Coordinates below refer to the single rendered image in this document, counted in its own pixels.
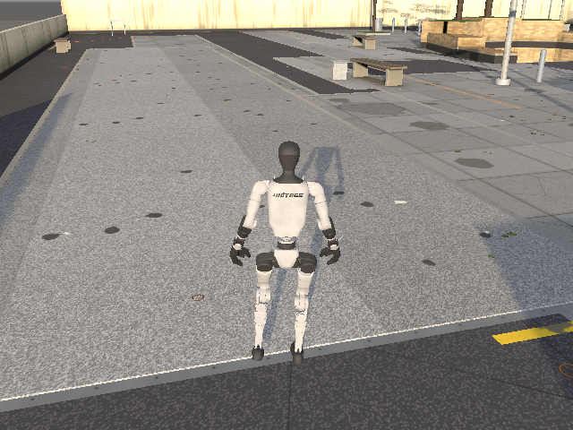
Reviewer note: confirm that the robot right forearm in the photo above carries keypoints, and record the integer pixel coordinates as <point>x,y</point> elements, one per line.
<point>330,236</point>

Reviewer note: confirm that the robot left forearm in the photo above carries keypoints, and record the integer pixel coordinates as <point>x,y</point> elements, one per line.
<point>241,235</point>

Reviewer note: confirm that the right robot upper arm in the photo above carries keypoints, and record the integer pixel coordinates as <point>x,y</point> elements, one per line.
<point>320,202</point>

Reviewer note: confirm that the left robot thigh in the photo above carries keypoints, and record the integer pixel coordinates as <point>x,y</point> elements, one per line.
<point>264,266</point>

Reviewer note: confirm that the left robot hand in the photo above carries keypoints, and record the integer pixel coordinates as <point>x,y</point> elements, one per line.
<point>241,253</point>

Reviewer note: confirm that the humanoid robot torso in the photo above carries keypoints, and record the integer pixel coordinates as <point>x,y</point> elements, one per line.
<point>287,205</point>

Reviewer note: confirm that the left robot upper arm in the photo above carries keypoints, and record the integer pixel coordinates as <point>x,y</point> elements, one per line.
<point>254,203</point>

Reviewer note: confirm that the right robot hand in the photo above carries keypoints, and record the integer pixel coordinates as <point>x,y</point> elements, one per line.
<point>326,251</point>

